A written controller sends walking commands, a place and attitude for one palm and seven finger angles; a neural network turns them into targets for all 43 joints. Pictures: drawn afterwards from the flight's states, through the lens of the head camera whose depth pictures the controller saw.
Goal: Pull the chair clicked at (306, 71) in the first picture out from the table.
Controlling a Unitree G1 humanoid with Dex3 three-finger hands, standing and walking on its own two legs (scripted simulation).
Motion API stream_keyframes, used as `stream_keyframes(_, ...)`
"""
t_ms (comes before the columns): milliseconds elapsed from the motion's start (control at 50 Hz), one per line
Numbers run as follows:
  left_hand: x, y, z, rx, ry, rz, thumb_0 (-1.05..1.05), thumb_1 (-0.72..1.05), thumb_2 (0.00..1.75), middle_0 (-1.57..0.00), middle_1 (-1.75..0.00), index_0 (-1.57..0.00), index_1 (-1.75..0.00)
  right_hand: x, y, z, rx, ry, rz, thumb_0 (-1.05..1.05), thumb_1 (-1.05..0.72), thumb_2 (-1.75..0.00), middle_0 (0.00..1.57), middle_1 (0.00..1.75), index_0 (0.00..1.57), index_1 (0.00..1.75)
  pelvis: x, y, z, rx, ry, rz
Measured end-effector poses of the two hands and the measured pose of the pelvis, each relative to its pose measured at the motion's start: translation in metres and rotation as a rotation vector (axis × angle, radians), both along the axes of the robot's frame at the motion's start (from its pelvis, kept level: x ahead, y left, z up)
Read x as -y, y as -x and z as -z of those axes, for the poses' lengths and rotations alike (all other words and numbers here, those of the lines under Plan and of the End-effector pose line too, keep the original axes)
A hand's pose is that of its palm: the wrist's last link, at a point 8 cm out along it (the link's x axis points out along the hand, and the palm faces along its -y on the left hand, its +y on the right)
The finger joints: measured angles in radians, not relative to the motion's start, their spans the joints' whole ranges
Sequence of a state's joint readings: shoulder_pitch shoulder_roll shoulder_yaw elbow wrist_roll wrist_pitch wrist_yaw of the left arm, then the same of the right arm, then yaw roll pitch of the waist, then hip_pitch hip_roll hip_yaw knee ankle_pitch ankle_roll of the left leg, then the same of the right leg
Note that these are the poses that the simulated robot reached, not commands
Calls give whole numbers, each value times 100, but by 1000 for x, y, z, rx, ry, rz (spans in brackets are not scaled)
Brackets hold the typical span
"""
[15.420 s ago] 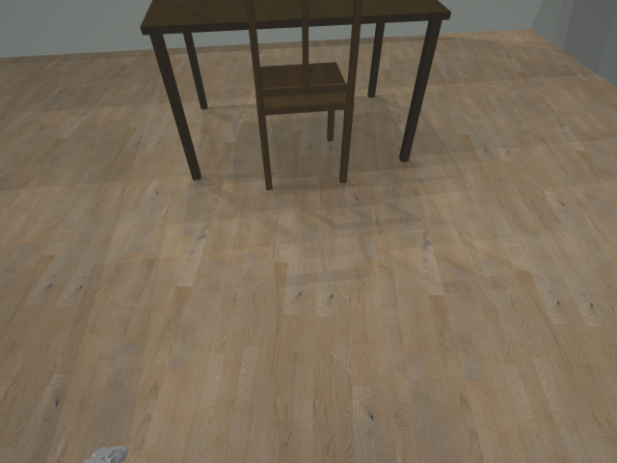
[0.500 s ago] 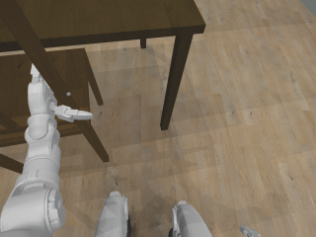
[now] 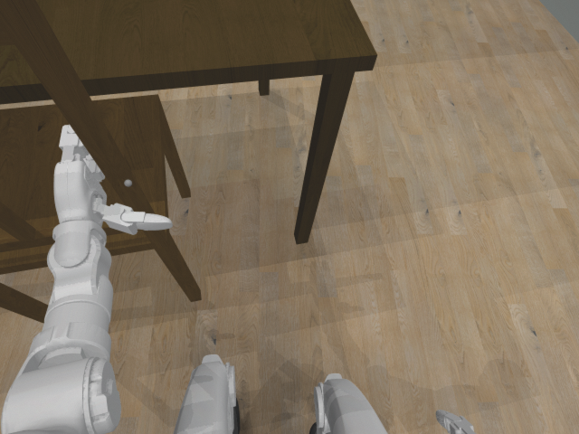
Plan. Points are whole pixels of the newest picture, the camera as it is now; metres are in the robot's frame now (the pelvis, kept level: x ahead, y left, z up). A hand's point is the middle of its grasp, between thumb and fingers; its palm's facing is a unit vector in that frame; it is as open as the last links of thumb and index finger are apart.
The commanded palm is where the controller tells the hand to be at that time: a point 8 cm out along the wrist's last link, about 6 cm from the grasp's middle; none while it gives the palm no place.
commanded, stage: hook a spindle and tug to test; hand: left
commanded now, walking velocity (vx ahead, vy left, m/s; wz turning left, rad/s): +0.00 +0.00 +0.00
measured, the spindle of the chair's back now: out of the picture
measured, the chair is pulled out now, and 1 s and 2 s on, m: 0.00 0.00 0.05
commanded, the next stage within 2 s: step backward, pulling the chair out in 1.46 s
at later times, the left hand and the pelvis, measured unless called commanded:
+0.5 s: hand (126, 184) +0.44 +0.22 +0.04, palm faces +0.18 -0.98 -0.02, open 12.3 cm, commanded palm +0.41 +0.26 +0.04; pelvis +0.00 +0.00 +0.00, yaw +0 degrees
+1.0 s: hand (129, 181) +0.45 +0.22 +0.04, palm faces +0.21 -0.98 -0.01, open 5.8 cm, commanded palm +0.41 +0.25 +0.04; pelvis +0.00 +0.01 +0.00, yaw +0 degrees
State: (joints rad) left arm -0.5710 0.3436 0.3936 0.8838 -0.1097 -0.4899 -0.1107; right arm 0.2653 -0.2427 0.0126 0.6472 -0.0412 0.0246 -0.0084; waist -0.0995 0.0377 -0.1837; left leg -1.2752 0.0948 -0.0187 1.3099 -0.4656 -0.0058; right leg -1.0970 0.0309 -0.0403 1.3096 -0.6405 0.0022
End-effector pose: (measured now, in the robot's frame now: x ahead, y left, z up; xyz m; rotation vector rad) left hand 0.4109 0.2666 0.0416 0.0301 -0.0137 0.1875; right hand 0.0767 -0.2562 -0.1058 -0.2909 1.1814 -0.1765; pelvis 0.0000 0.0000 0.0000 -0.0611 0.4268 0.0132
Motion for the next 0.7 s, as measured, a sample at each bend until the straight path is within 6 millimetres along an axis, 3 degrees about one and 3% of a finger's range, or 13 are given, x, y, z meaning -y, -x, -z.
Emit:
stream_keyframes(160, 0, -3, 1, 1, 9, 2, -1, -50, 30, -11, -25, -11, -24, -1, -3, 1, 5, 5, -7, 1, -91, -90, 20, 30, 20, 30, -1, 1, 2, -4, 2, 0)
stream_keyframes(380, -2, 0, 2, -1, 13, 1, -1, -45, 33, -28, -77, -28, -77, -3, 4, 1, -12, 0, 6, 1, -91, -90, 20, 30, 20, 30, -2, 1, 1, -2, 3, 2)
stream_keyframes(560, -3, -2, 4, -2, 17, 1, -1, -10, 47, -43, -123, -42, -122, -4, 9, 1, -23, 9, 5, 1, -91, -90, 20, 30, 20, 30, -4, 2, 2, -5, 8, -2)
stream_keyframes(700, -3, -6, 4, -4, 18, -6, 0, 26, 63, -48, -139, -47, -139, -5, 10, 2, -30, 10, 5, 1, -91, -90, 20, 30, 20, 30, -5, 2, 2, -9, 10, -3)
